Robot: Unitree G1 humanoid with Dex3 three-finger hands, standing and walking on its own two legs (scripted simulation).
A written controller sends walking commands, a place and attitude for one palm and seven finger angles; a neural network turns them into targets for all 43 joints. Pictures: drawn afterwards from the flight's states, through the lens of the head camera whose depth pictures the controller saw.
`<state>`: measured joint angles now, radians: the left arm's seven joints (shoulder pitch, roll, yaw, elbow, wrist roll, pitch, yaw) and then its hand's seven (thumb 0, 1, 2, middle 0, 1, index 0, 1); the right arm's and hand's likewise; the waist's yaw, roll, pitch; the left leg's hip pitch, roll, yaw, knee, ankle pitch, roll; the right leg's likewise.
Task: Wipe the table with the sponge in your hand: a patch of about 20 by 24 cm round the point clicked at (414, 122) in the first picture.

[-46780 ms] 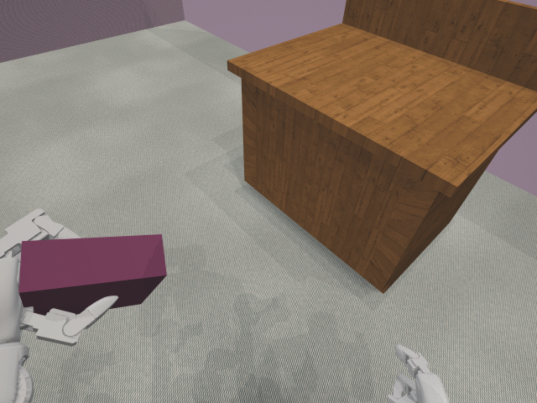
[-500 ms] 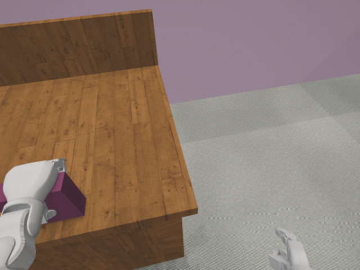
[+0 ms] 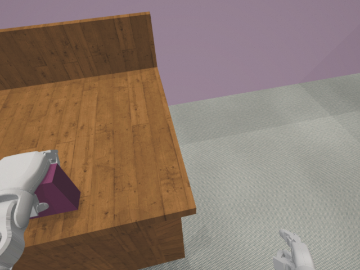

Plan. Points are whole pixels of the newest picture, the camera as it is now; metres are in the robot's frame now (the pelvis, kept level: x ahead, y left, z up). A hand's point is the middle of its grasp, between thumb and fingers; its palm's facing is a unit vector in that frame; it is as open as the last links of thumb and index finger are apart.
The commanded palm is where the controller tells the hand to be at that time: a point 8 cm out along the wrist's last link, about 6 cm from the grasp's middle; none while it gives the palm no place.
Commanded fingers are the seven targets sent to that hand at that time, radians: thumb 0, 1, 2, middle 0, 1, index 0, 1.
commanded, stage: lift the sponge slowly off the table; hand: left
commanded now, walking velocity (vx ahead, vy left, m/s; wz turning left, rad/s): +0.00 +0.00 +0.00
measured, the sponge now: (41, 198) +0.21 +0.36 +0.03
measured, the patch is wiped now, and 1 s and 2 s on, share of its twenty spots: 1.00 1.00 1.00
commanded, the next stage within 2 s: bring the sponge back beside the body in 0.88 s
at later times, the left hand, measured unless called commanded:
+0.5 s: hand (29, 177) +0.21 +0.35 +0.12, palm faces +0.00 +0.01 -1.00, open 9.1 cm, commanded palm +0.19 +0.34 +0.18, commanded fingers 0.00 0.10 1.30 -1.20 -1.60 -1.20 -1.60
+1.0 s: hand (30, 166) +0.23 +0.34 +0.14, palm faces -0.01 +0.01 -1.00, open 9.1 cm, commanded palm +0.20 +0.34 +0.20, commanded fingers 0.00 0.10 1.30 -1.20 -1.60 -1.20 -1.60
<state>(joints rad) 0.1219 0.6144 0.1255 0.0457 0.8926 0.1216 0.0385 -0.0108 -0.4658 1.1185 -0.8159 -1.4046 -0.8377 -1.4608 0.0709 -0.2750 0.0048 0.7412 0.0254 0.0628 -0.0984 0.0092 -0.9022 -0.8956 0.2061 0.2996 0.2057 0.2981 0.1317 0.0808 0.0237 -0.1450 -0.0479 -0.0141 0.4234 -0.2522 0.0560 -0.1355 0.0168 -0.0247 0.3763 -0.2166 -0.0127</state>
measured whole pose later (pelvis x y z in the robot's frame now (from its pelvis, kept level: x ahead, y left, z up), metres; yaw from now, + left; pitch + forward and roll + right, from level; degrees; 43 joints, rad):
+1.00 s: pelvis -0.01 +0.00 +0.00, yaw +0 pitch -2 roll -1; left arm 0.06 0.69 0.13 -0.08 0.83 0.24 -0.12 -0.01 -0.47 1.12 -0.82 -1.41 -0.84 -1.46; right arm 0.05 -0.29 0.05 0.69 0.04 0.09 -0.08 0.01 -0.90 -0.90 0.21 0.30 0.21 0.30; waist 0.12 0.11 0.02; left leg -0.12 -0.05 -0.02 0.39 -0.22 0.05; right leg -0.12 0.02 -0.02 0.36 -0.20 -0.02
